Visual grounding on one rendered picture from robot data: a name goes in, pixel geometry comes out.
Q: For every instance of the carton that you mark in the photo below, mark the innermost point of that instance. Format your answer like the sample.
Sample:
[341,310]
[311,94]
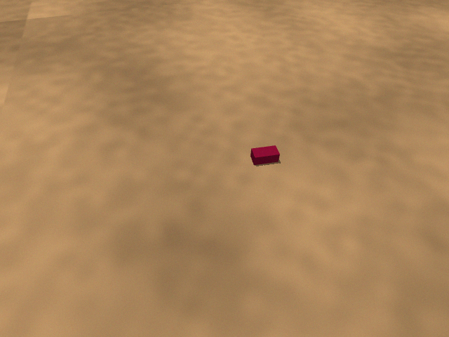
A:
[264,155]

